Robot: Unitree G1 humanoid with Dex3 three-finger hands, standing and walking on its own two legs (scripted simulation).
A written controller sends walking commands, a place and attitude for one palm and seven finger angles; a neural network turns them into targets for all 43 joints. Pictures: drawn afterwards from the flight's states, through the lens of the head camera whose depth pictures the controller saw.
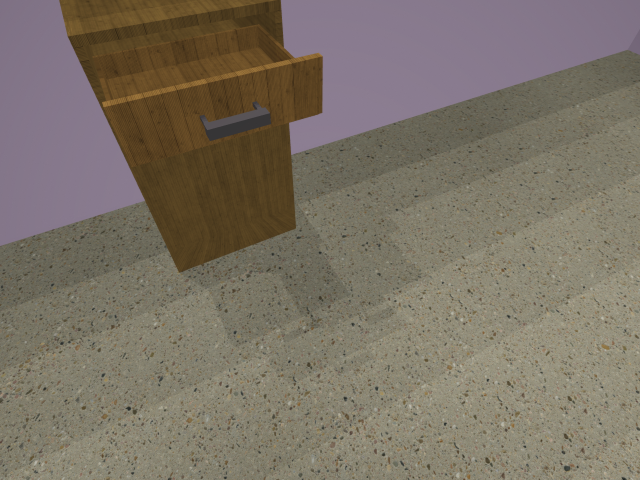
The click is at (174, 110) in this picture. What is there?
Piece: drawer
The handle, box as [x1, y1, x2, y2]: [200, 101, 270, 140]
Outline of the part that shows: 269,113 264,107 262,108 256,101 252,102 255,108 252,111 211,122 208,122 204,115 201,115 200,119 204,125 208,138 212,140 269,124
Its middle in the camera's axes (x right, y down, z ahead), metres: -0.19 -0.25 +0.82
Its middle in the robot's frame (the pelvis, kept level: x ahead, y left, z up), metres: +0.78 +0.23 +0.02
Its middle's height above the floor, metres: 0.79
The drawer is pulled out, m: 0.28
